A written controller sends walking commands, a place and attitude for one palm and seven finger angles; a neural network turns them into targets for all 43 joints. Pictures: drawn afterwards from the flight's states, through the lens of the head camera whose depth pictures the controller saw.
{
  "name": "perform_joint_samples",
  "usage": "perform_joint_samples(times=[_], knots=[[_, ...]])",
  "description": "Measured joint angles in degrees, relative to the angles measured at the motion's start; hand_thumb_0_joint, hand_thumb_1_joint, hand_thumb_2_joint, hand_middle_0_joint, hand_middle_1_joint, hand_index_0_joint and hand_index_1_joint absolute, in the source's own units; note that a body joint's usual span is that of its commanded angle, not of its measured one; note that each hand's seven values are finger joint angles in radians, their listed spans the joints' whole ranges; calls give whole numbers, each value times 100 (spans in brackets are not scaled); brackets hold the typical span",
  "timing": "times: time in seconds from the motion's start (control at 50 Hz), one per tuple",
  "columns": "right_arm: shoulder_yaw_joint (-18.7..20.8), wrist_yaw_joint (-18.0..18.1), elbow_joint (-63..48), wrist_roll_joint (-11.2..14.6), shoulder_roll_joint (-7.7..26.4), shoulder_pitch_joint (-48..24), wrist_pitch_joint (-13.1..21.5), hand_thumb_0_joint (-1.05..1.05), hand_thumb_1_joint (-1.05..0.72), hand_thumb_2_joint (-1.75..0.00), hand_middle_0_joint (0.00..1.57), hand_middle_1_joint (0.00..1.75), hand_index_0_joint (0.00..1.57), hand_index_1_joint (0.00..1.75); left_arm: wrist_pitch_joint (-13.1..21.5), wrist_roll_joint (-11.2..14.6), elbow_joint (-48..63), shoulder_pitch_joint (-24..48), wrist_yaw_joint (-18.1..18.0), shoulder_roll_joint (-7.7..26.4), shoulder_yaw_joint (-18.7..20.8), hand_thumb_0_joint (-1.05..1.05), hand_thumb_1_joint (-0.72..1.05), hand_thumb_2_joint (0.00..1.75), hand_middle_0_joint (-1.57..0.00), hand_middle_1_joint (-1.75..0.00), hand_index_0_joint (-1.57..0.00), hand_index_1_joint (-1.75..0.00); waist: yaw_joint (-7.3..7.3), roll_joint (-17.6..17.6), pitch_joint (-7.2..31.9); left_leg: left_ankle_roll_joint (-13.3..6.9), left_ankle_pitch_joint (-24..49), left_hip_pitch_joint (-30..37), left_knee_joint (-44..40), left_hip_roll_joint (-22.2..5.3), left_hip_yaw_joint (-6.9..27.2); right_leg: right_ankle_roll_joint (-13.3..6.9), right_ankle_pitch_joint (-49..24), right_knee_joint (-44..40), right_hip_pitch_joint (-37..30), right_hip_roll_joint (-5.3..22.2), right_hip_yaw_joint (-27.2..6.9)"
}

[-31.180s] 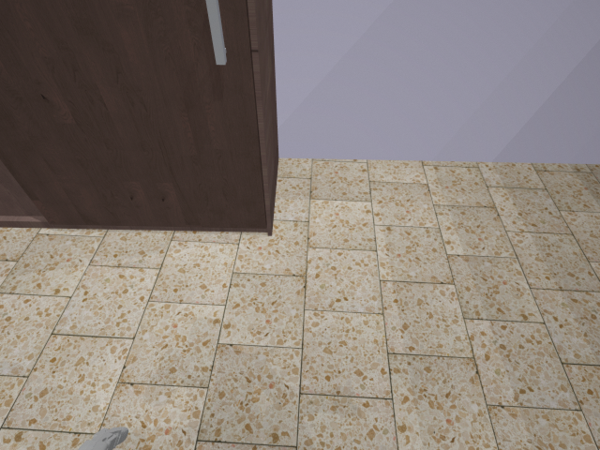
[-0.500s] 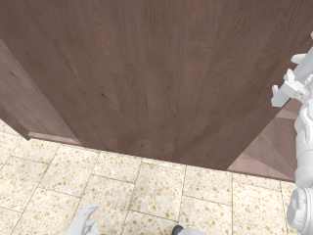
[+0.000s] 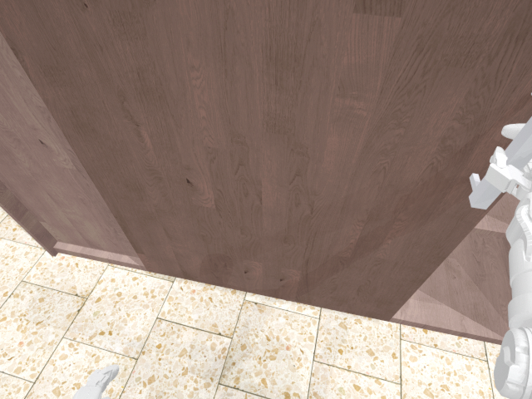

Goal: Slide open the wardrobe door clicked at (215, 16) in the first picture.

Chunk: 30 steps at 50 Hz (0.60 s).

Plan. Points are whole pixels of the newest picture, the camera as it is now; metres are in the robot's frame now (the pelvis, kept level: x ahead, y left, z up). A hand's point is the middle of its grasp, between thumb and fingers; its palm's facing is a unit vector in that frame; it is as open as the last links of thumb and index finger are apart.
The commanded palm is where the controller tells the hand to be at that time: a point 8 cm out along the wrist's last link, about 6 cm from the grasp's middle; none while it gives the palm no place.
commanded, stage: stop walking and hold the door there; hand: right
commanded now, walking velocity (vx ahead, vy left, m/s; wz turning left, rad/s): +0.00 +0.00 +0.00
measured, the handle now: (506, 152) +0.48 -0.33 +0.13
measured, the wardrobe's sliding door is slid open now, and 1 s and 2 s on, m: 0.48 0.48 0.48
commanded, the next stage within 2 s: loosen the grip on the handle in 0.12 s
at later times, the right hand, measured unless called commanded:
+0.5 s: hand (511, 167) +0.43 -0.31 +0.15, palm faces +0.43 +0.88 -0.19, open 9.6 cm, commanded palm +0.39 -0.33 +0.14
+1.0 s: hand (510, 166) +0.44 -0.31 +0.14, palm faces +0.44 +0.87 -0.20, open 14.2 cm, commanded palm +0.39 -0.36 +0.15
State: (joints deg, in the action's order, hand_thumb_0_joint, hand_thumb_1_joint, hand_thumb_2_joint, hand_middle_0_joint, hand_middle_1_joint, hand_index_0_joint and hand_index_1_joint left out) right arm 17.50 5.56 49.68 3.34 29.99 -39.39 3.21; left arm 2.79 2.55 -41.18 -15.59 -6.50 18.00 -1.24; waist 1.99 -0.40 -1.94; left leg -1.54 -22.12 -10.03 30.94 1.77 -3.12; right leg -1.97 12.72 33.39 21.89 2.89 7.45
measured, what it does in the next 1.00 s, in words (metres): stands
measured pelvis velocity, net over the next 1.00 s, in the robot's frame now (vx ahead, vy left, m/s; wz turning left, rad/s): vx -0.03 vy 0.00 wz -0.03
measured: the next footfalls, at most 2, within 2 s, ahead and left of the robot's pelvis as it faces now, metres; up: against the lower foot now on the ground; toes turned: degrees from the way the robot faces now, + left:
none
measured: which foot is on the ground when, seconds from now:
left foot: down 0.00-1.00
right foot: down 0.00-1.00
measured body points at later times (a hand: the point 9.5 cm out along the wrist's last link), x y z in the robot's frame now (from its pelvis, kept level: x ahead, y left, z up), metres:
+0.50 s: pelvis -0.03 +0.01 -0.01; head +0.01 -0.02 +0.44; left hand +0.04 +0.28 -0.11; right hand +0.40 -0.35 +0.16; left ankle -0.06 +0.10 -0.73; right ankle +0.05 -0.10 -0.73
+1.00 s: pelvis -0.03 +0.00 -0.01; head +0.02 -0.02 +0.44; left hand -0.02 +0.27 -0.12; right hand +0.41 -0.36 +0.16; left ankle -0.06 +0.10 -0.73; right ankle +0.05 -0.10 -0.73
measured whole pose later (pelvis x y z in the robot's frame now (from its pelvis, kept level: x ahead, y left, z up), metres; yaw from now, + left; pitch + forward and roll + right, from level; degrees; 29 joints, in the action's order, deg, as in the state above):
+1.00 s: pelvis -0.03 +0.00 -0.01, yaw -2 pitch +8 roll +2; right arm 26.0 1.8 62.3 -5.5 36.6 -50.4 4.1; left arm 3.0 -0.8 -43.0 -24.0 -2.5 14.8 0.1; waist 7.4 -0.2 1.9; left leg -2.0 -21.2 -22.0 35.5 3.0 -3.7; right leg -2.5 10.1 36.3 34.0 3.0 4.5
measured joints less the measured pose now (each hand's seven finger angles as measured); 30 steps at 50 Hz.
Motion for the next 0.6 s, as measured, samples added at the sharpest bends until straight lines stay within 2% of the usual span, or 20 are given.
perform_joint_samples(times=[0.22, 0.24, 0.26, 0.28, 0.34, 0.4, 0.5, 0.6], knots=[[-100, 8, -220, 25, -122, 24, -39, -5, -70, -77, 30, 131, 29, 138, 41, -39, 182, 200, 51, -214, -167, 0, 90, 90, -20, -30, -21, -30, -110, -89, 1, 38, 62, -75, -69, 1, 23, -55, -10, 1, 99, 5, 24], [99, -135, -148, -223, -167, -78, -4, -5, -69, -77, 31, 131, 30, 138, 96, 5, 211, 182, 76, -241, -146, 0, 90, 90, -20, -30, -21, -30, -114, -68, -47, 42, 52, -64, -54, -19, 20, -61, -17, -18, 75, -17, 26], [262, -298, 201, -607, -155, -356, 35, -5, -66, -76, 32, 131, 30, 138, 203, -113, 174, 135, 158, -304, -78, 0, 90, 90, -20, -30, -21, -30, -104, -9, 31, 32, 21, -187, 26, -55, -13, -68, -41, -28, 173, -59, 6], [390, -398, 536, -796, -106, -661, -53, -5, -63, -76, 33, 132, 32, 138, 262, -221, 133, 92, 274, -372, -19, 0, 90, 90, -20, -30, -21, -30, -55, 73, 142, 15, -15, -353, 125, -92, -74, -74, -83, -24, 323, -105, -43], [803, -587, 766, -1000, 36, -1012, -256, -4, -52, -73, 37, 134, 36, 139, 312, -471, 111, -18, 586, -482, 70, 0, 90, 90, -20, -30, -21, -30, 83, 253, 301, -37, 0, -626, 235, -70, -78, -54, -226, -63, 567, -129, -148], [696, -492, 678, -1168, 190, -1052, -266, -2, -40, -67, 40, 136, 39, 139, 266, -519, 214, -197, 707, -436, 156, 0, 90, 90, -20, -30, -21, -30, 201, 226, 336, -54, 38, -789, 254, 10, -65, -25, -288, 6, 777, -90, -237], [650, -409, 985, -940, 353, -1258, -184, 0, -6, -50, 37, 134, 42, 139, 55, -413, 64, -447, 616, -271, 199, 0, 90, 90, -20, -30, -21, -30, 339, 179, 313, -87, 68, -1014, 429, 67, -161, -16, -344, 155, 1015, -40, -338], [581, -338, 1474, -1015, 589, -1496, -127, 0, 27, -34, 35, 131, 41, 136, -49, -383, -112, -729, 502, -133, 256, 0, 90, 90, -20, -30, -21, -30, 477, 116, 335, -103, 76, -1236, 576, 108, -210, -12, -374, 285, 1241, 2, -393]])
